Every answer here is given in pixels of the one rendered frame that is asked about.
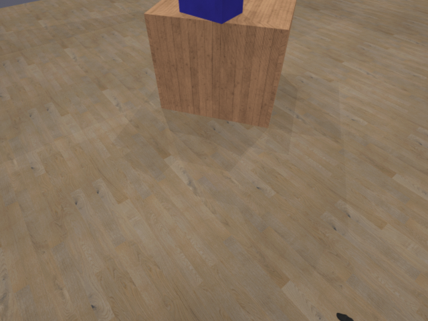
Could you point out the carton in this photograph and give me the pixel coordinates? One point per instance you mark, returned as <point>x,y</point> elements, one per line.
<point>218,11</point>

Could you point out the pedestal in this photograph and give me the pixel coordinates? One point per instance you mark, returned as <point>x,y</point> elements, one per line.
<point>228,71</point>

